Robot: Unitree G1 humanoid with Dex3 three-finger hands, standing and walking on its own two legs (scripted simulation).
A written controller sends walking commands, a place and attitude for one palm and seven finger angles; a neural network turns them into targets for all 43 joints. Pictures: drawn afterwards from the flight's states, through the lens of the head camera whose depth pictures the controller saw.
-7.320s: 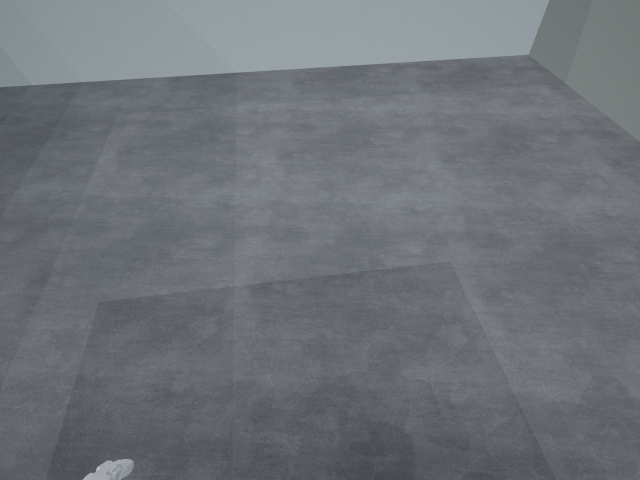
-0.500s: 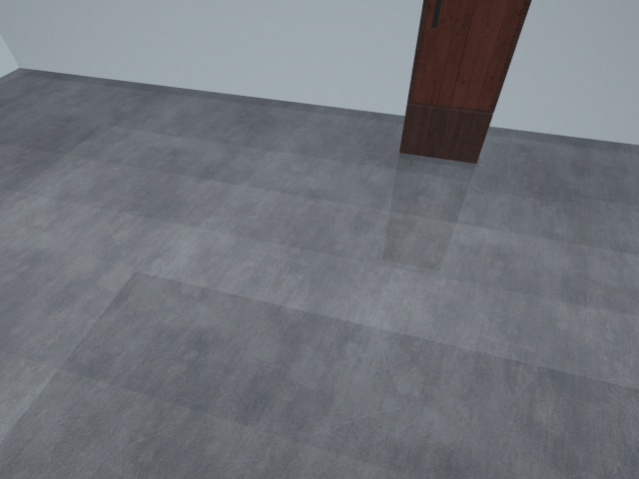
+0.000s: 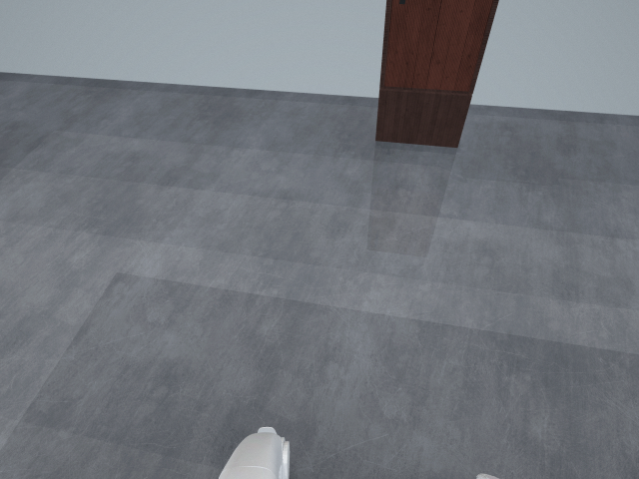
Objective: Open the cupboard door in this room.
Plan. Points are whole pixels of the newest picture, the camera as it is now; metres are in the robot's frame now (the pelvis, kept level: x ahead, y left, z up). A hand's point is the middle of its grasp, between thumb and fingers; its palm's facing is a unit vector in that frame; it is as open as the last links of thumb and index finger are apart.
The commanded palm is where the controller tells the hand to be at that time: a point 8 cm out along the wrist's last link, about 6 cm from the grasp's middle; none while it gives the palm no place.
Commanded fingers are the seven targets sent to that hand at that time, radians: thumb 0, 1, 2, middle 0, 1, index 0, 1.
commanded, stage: turn or walk to find it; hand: left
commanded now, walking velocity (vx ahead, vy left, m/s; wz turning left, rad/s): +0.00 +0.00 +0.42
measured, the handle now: out of the picture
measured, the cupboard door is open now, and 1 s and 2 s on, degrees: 0 0 0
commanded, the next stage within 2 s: stand and wait in 0.40 s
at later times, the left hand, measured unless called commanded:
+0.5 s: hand (187, 411) +0.23 +0.25 -0.17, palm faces +0.17 -0.97 -0.20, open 7.3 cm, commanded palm none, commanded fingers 0.00 0.90 0.90 -0.20 -0.30 -0.20 -0.30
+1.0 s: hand out of the picture +0.13 +0.16 -0.16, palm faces +0.18 -0.96 -0.21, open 7.3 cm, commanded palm none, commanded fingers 0.00 0.90 0.90 -0.20 -0.30 -0.20 -0.30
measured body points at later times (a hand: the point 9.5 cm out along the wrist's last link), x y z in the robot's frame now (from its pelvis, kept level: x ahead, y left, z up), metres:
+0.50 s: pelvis +0.15 +0.05 +0.00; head +0.17 +0.08 +0.45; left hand +0.22 +0.30 -0.16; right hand +0.21 -0.20 -0.14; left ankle +0.19 +0.09 -0.74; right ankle +0.17 -0.13 -0.65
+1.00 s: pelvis +0.21 +0.00 +0.01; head +0.21 -0.02 +0.45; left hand +0.12 +0.21 -0.14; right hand +0.23 -0.23 -0.16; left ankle +0.21 +0.14 -0.69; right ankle +0.16 -0.11 -0.74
